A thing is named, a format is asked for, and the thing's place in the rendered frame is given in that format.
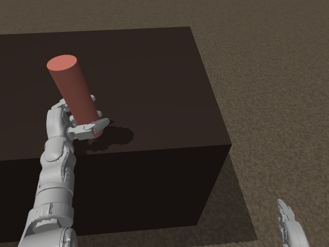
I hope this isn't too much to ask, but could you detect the right robot hand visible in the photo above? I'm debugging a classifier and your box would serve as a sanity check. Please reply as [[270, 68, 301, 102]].
[[277, 199, 310, 247]]

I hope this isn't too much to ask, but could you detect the left robot arm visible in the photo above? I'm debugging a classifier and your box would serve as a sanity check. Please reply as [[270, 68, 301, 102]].
[[18, 137, 78, 247]]

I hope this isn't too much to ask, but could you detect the can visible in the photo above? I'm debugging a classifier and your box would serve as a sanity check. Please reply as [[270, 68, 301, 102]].
[[47, 55, 104, 139]]

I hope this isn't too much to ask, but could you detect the left robot hand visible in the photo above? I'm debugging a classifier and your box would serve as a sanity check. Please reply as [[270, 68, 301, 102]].
[[46, 95, 110, 143]]

